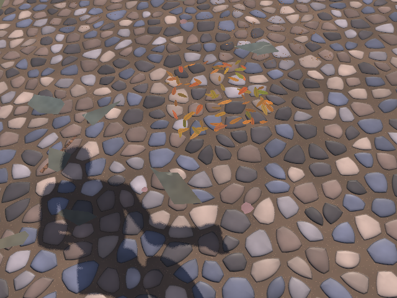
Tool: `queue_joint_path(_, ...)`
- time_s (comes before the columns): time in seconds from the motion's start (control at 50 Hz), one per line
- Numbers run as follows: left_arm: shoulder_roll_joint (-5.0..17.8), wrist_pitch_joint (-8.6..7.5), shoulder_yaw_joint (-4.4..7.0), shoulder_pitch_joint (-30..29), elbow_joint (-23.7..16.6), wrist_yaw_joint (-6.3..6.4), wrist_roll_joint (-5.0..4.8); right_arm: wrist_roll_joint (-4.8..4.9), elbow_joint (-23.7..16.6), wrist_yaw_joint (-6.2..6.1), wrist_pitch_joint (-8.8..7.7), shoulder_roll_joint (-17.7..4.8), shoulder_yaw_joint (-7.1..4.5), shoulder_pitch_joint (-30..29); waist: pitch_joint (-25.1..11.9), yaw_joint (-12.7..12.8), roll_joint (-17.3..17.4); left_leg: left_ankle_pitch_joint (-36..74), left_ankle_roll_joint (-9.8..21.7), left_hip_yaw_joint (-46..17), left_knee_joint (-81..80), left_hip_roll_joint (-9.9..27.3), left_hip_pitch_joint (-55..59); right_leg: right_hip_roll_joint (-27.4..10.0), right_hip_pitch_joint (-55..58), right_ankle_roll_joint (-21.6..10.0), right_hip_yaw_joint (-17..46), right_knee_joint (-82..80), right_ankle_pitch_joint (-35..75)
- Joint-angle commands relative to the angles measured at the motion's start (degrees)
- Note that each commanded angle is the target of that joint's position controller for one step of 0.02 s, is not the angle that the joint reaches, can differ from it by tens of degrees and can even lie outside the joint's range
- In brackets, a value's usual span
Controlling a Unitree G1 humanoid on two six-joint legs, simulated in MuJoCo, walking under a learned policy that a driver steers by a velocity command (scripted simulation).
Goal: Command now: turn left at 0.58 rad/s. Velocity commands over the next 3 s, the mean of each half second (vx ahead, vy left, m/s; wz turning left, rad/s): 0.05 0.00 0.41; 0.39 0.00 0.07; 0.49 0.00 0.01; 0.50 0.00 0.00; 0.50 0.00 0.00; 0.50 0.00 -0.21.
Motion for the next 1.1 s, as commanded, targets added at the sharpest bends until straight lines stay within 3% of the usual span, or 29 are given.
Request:
queue_joint_path(0.02, 9.5, -0.13, 2.55, -0.1, -3.6, 0.88, -0.03, 0.14, -6.1, 0.45, -0.56, -2.4, -0.35, -3.3, -4.6, 1.5, -12.5, 1.1, -1.7, 1.6, -4.1, 2.7, -5.7, -14.0, 11.3, -11.7, 9.4, -7.5, 18.4)
queue_joint_path(0.08, 11.7, 0.31, 3.44, -0.5, -3.5, 0.48, -0.44, -0.23, -7.4, 1.4, -0.59, -1.3, 0.38, -4.2, -6.3, 2.0, -12.9, -0.3, -1.0, 4.0, -12.7, 4.2, 0.1, -15.7, 11.3, -12.0, 6.9, -6.7, 20.6)
queue_joint_path(0.16, 12.9, 0.39, 3.98, -1.5, -3.2, -0.61, -1.61, -0.02, -8.2, 2.26, 0.04, -2.4, -0.13, -2.8, -6.4, 1.5, -13.9, 1.2, 1.3, 7.5, -22.8, 3.3, 7.1, -17.1, 9.6, -11.2, 4.6, -4.7, 22.0)
queue_joint_path(0.2, 12.9, 0.37, 3.96, -2.5, -2.8, -0.84, -2.85, -0.06, -7.5, 2.67, 0.23, -1.9, -0.36, 0.1, -6.5, -0.7, -13.1, 7.9, 4.0, 9.1, -33.9, 1.9, 13.5, -16.4, 7.8, -8.8, 2.8, -0.6, 20.9)
queue_joint_path(0.22, 11.4, 0.28, 3.48, -1.0, -1.8, -0.98, -3.15, -0.29, -6.7, 2.41, 0.12, -2.4, -0.74, 2.7, -7.0, -1.6, -11.0, 14.0, 5.8, 8.6, -41.0, 0.6, 20.1, -14.6, 4.5, -5.9, 0.6, 3.4, 17.5)
queue_joint_path(0.24, 8.5, 0.11, 2.58, 1.6, -1.1, -1.31, -1.78, -0.34, -6.7, 1.72, -0.16, -6.0, -1.71, 4.7, -8.7, -1.2, -1.8, 29.7, 8.4, -0.7, -43.6, 6.5, 30.6, -10.6, -4.4, -0.7, -4.3, 13.2, 6.4)
queue_joint_path(0.26, 4.1, -0.02, 0.6, 0.8, -3.6, -1.77, 1.84, -1.18, -8.5, 0.74, -0.65, -11.4, -2.17, 4.3, -9.2, 0.6, 16.1, 55.3, 17.0, -19.9, -40.8, 22.5, 37.4, -3.3, -20.6, 5.0, -6.4, 30.0, -26.9)
queue_joint_path(0.28, 8.3, 0.08, 1.84, -3.6, -4.2, -1.04, 0.11, -3.18, -8.3, 1.41, -2.03, -9.2, -1.43, 6.0, -12.9, -4.5, 10.6, 50.4, 25.7, -21.9, -42.9, 26.3, 30.9, -1.9, -21.2, 5.5, 2.0, 38.6, -28.4)
queue_joint_path(0.3, 10.4, 0.57, 2.47, -4.8, -3.8, -0.67, -1.48, -3.29, -7.6, 1.67, -3.06, -7.7, -0.72, 4.0, -9.2, -3.4, 6.8, 44.4, 23.9, -16.5, -43.9, 22.4, 28.2, -2.8, -21.5, 5.2, 3.3, 41.6, -24.4)
queue_joint_path(0.34, 10.2, 1.33, 2.76, -3.5, -1.8, -0.03, -1.1, -1.62, -7.0, 1.18, -3.55, -4.6, 0.34, -1.2, -6.4, -1.1, 4.4, 37.1, 18.4, -10.6, -44.3, 16.8, 25.8, -3.6, -21.2, 5.0, 4.2, 39.4, -16.4)
queue_joint_path(0.36, 10.2, 1.42, 2.81, -1.8, -1.3, -0.2, -0.74, -1.03, -6.4, 0.85, -3.48, -4.3, 0.6, -1.1, -7.0, -0.5, 4.4, 32.6, 18.0, -9.2, -45.6, 15.4, 24.8, -3.1, -19.7, 5.3, 3.3, 39.4, -12.2)
queue_joint_path(0.4, 9.2, 0.84, 2.45, -0.7, -0.6, -1.2, -1.42, -0.94, -5.1, 0.43, -3.66, -3.4, 1.0, 1.8, -7.3, -1.3, 5.1, 11.2, 17.9, -10.2, -50.2, 14.2, 26.1, -2.9, -20.2, 5.0, 2.3, 37.0, -6.0)
queue_joint_path(0.44, 8.6, 0.04, 2.04, -3.5, -1.3, -1.72, -2.01, -1.2, -4.5, 0.28, -4.3, -3.5, 1.12, 3.0, -3.7, -2.5, 6.0, -1.4, 17.7, -13.0, -54.2, 14.7, 26.9, -3.0, -22.6, 4.1, 2.5, 30.5, -3.4)
queue_joint_path(0.48, 8.2, -1.06, 1.72, -5.7, -1.8, -1.96, -1.95, -1.46, -3.8, 0.11, -5.11, -4.3, 0.94, 3.6, -1.6, -3.1, 5.2, -1.0, 17.6, -13.5, -55.6, 15.4, 27.8, -3.2, -22.9, 3.3, 3.1, 23.7, -2.0)
queue_joint_path(0.54, 7.2, -2.51, 1.21, -6.2, -1.4, -2.54, -1.93, -1.09, -2.8, 0.35, -5.99, -5.6, 0.51, 4.8, -1.0, -3.7, 4.2, 1.3, 17.8, -12.5, -56.0, 15.9, 27.6, -3.1, -20.3, 2.8, 2.7, 16.0, -0.8)
queue_joint_path(0.66, 7.0, -4.04, 0.54, -7.3, -2.0, -3.85, -2.69, -0.16, -1.1, 1.62, -6.26, -6.7, 0.23, 7.2, 0.7, -4.3, 3.4, 0.0, 17.9, -12.0, -54.6, 16.3, 23.1, -1.9, -12.9, 0.6, 0.9, 7.6, -1.4)
queue_joint_path(0.7, 7.0, -4.54, 0.46, -4.9, -1.3, -4.17, -2.7, 0.16, -0.7, 1.9, -6.01, -6.5, 0.4, 6.7, 0.1, -2.2, 2.5, 0.8, 16.8, -10.9, -52.0, 15.6, 20.4, -1.0, -6.4, -0.7, -0.4, 3.5, 1.4)
queue_joint_path(0.74, 8.3, -4.65, 1.21, 2.8, 1.2, -3.72, -2.63, -0.36, -0.3, 2.03, -5.96, -4.0, 1.33, 6.7, -2.5, 1.6, 1.4, 4.0, 14.3, -8.1, -45.3, 12.6, 14.8, -0.1, 6.5, -2.0, -0.4, 1.5, 1.6)
queue_joint_path(0.76, 11.3, -4.79, 2.11, 9.9, 2.3, -3.05, -2.44, -1.08, -1.1, 2.07, -6.31, -0.8, 2.45, 5.2, -5.8, 4.9, -3.3, 6.7, 11.1, -3.2, -32.6, 8.3, 8.8, -6.3, 15.9, -4.7, 7.7, -1.0, -1.1)
queue_joint_path(0.78, 18.6, -4.56, 3.78, 14.7, 2.8, -3.0, -1.73, -1.17, -4.1, 1.77, -7.54, 2.2, 3.35, 6.0, -9.3, 4.8, -19.1, -1.8, 6.4, 5.6, -12.0, 0.5, -6.9, -18.6, 26.7, -12.7, 30.1, -8.1, -12.1)
queue_joint_path(0.8, 15.5, -4.81, 3.06, 16.2, 2.9, -3.43, -1.66, -0.31, -4.5, 1.44, -8.32, -2.7, 2.16, 3.9, -8.4, 6.6, -16.3, -9.8, 5.5, 0.6, -0.9, 0.7, -15.0, -21.7, 26.4, -16.7, 41.3, -13.1, -21.8)
queue_joint_path(0.82, 12.5, -5.02, 1.86, 13.0, 2.5, -3.47, -1.71, 0.63, -4.4, 1.71, -8.69, -5.0, 1.35, 3.5, -3.7, 4.9, -12.9, -5.3, 6.5, -1.0, 3.3, 3.9, -19.1, -20.6, 24.0, -15.3, 36.8, -13.2, -23.8)
queue_joint_path(0.84, 10.6, -5.09, 1.24, 10.5, 1.7, -3.49, -1.36, 0.6, -3.8, 1.88, -8.75, -4.4, 1.51, 3.2, -1.9, 3.8, -10.7, -0.3, 7.0, -0.1, 3.3, 5.7, -19.0, -17.9, 21.3, -13.7, 31.3, -13.5, -20.3)
queue_joint_path(0.88, 8.9, -4.97, 0.43, 7.1, 1.2, -3.43, -0.97, -0.61, -3.6, 2.19, -8.7, -3.1, 1.47, 2.4, 0.5, 1.8, -8.5, 6.9, 6.7, 0.1, -1.1, 8.2, -16.1, -14.4, 15.4, -12.0, 23.3, -15.5, -8.1)
queue_joint_path(0.94, 9.1, -5.27, 0.38, 6.7, 1.4, -3.15, -1.28, -1.01, -3.3, 2.44, -7.95, -1.0, 1.91, 2.4, 0.4, 0.6, -8.1, 13.3, 4.6, 2.1, -5.7, 8.4, -13.0, -11.8, 11.8, -12.0, 15.4, -17.8, 5.7)
queue_joint_path(1.0, 9.9, -4.95, 0.51, 8.0, 2.8, -2.64, -1.54, -1.16, -4.5, 2.34, -7.97, 1.0, 2.73, -2.1, 1.1, 1.6, -6.8, 20.6, 3.2, 3.4, -16.8, 7.7, -11.0, -9.7, 10.8, -11.0, 9.1, -18.2, 14.9)
queue_joint_path(1.04, 10.6, -4.61, 0.63, 9.7, 3.8, -2.29, -1.78, -0.93, -5.4, 2.77, -8.4, 2.1, 3.3, -6.2, 1.8, 3.2, -7.2, 25.9, 3.2, 4.6, -24.6, 6.6, -7.8, -8.7, 9.9, -10.1, 6.4, -18.4, 15.9)
queue_joint_path(1.1, 11.5, -4.12, 0.87, 13.0, 5.6, -2.1, -2.28, -0.39, -6.8, 3.73, -8.89, 2.2, 3.52, -11.4, 3.3, 4.9, -6.9, 28.9, 4.0, 5.2, -31.3, 5.3, -5.8, -10.5, 11.9, -10.2, 6.4, -18.2, 14.9)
